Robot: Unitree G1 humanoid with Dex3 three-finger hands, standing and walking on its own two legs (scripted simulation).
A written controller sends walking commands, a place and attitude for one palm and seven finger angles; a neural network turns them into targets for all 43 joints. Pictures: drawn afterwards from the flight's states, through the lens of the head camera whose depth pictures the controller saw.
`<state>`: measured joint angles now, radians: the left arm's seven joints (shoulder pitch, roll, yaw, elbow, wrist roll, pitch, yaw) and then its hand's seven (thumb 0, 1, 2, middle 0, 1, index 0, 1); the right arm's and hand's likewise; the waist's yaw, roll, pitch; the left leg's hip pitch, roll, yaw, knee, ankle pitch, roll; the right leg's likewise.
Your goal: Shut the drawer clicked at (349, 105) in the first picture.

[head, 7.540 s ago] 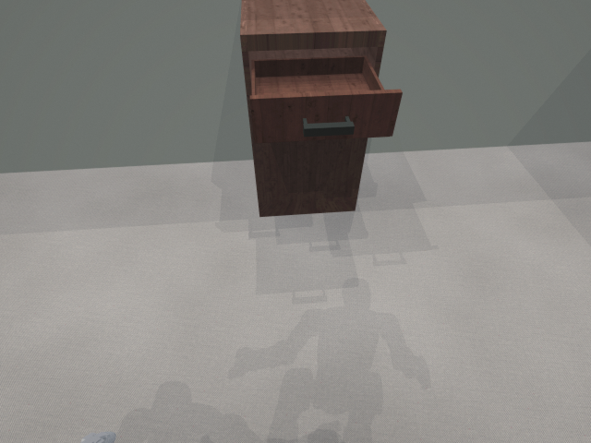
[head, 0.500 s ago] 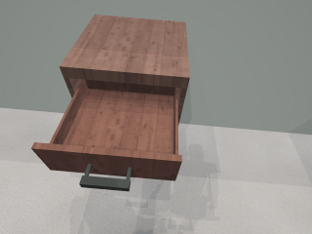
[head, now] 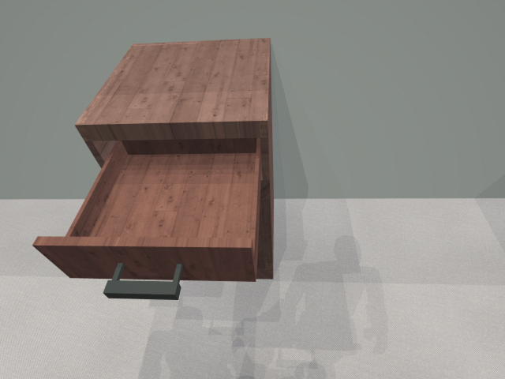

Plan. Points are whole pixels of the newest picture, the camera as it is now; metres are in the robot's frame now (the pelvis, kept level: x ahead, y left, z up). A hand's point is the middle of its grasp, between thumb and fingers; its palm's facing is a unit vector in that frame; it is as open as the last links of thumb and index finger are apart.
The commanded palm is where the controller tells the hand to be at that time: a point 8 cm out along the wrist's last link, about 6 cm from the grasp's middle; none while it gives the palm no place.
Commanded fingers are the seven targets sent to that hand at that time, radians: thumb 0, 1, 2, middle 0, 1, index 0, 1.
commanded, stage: come to a stop and stand still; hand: left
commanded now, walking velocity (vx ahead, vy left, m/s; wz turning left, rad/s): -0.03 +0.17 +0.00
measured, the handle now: (146, 279) +0.30 +0.24 -0.07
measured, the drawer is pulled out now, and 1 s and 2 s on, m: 0.30 0.30 0.30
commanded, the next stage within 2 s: look again from close up in 1.02 s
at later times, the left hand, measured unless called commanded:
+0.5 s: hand out of the picture +0.06 +0.22 -0.17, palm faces +0.04 -0.97 -0.25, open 7.4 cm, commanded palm none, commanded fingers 0.00 0.90 0.90 -0.20 -0.30 -0.20 -0.30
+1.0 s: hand out of the picture +0.03 +0.24 -0.17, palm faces +0.04 -0.97 -0.22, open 7.4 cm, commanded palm none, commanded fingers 0.00 0.90 0.90 -0.20 -0.30 -0.20 -0.30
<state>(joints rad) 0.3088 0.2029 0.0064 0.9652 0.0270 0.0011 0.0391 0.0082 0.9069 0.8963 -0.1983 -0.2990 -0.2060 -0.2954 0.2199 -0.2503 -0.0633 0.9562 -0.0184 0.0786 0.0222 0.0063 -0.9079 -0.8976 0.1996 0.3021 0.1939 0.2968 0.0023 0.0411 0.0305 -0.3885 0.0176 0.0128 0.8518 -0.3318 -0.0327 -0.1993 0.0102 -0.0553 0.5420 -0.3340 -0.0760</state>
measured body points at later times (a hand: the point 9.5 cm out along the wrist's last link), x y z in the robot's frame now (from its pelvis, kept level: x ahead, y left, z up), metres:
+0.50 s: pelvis +0.00 +0.03 +0.00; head +0.03 +0.03 +0.45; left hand +0.06 +0.27 -0.15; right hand +0.08 -0.20 -0.16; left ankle -0.03 +0.13 -0.74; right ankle -0.02 -0.07 -0.74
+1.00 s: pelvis +0.03 +0.06 +0.00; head +0.04 +0.06 +0.45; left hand +0.03 +0.29 -0.16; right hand +0.02 -0.16 -0.16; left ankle -0.03 +0.13 -0.74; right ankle -0.02 -0.07 -0.74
